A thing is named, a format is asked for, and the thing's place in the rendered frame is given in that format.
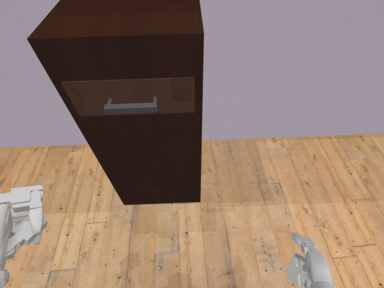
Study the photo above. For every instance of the robot right hand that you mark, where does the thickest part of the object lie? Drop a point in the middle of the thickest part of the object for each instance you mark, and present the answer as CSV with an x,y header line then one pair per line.
x,y
312,268

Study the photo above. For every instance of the robot left hand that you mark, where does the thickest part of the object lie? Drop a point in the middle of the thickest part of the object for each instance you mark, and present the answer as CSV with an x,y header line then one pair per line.
x,y
24,206

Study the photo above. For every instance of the handle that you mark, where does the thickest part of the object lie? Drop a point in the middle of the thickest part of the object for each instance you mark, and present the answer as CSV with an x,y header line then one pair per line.
x,y
110,108

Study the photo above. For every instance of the cabinet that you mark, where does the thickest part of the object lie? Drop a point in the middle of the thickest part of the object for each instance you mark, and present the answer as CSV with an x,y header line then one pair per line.
x,y
148,158

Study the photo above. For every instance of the drawer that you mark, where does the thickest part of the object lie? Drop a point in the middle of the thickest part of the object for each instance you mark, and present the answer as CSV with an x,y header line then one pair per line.
x,y
174,94

